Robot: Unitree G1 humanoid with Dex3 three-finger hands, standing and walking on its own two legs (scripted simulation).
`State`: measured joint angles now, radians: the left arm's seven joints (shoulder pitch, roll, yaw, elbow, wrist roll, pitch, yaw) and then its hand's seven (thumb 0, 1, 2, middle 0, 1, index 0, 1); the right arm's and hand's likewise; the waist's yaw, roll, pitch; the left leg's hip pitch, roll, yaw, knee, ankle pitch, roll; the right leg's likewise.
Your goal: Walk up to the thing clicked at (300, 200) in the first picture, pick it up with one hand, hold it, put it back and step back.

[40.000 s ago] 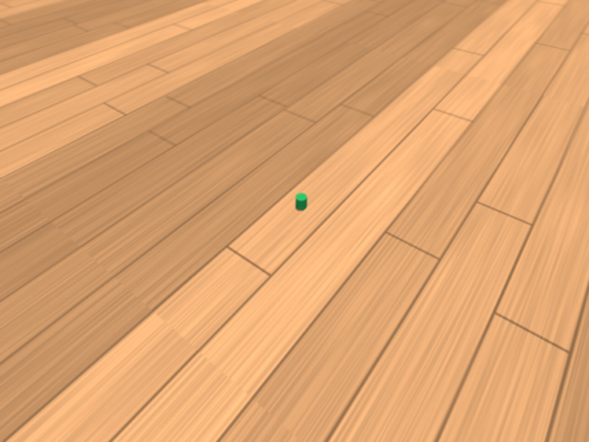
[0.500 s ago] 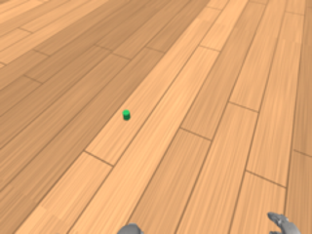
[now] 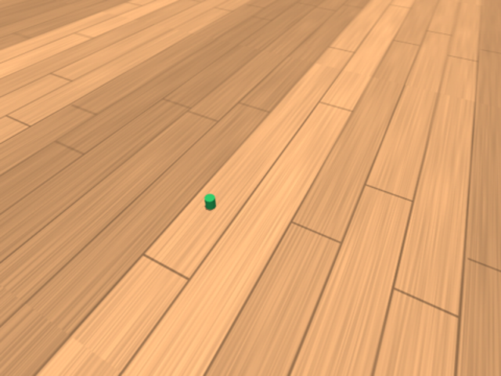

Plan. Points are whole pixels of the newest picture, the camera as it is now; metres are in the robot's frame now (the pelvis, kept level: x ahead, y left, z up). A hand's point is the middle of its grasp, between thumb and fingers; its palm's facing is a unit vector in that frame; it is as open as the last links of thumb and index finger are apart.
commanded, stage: step back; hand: left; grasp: from above
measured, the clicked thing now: (210, 201) +1.08 +0.25 -0.74
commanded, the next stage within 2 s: stand in 1.02 s
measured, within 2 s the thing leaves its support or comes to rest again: neither
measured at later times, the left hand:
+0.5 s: hand out of the picture +0.14 +0.25 -0.15, palm faces +0.03 -0.94 -0.33, open 7.4 cm
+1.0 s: hand out of the picture +0.15 +0.26 -0.14, palm faces +0.02 -0.94 -0.34, open 7.4 cm
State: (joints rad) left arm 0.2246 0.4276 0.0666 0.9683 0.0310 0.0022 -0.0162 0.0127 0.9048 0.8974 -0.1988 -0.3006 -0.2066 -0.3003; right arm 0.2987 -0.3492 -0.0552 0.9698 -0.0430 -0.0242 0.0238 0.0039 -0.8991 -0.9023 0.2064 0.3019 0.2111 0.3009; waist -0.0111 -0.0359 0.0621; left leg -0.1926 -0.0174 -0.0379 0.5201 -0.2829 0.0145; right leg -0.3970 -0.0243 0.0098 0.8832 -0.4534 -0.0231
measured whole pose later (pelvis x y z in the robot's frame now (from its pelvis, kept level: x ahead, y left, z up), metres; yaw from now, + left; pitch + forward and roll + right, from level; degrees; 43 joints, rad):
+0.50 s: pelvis +0.05 -0.01 +0.00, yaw +1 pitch -2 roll +0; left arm 0.11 0.35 0.03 1.02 0.01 -0.01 -0.01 0.01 0.90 0.90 -0.20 -0.30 -0.21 -0.30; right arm 0.19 -0.35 -0.02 1.06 -0.03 -0.02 0.00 0.00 -0.90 -0.90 0.20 0.30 0.21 0.30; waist 0.01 -0.02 0.05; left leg -0.21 0.00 -0.02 0.55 -0.31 -0.01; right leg -0.26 -0.04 -0.03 0.57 -0.27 0.01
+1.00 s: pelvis +0.06 +0.00 +0.01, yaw +1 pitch -2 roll +0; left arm 0.07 0.36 0.02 1.09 0.02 -0.01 0.00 0.01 0.91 0.90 -0.20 -0.30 -0.21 -0.30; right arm 0.04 -0.33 -0.02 1.11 -0.02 0.00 0.00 0.00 -0.90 -0.90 0.20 0.30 0.21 0.30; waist 0.02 -0.01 0.06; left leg -0.12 -0.01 -0.02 0.40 -0.24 0.00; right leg -0.16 -0.04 -0.03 0.39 -0.20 0.03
